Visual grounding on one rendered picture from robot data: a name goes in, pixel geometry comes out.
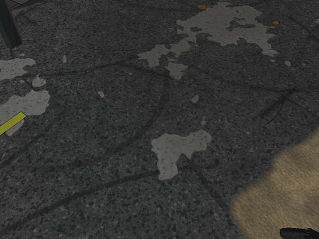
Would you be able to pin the right robot hand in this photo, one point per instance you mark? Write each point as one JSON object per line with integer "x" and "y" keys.
{"x": 298, "y": 233}

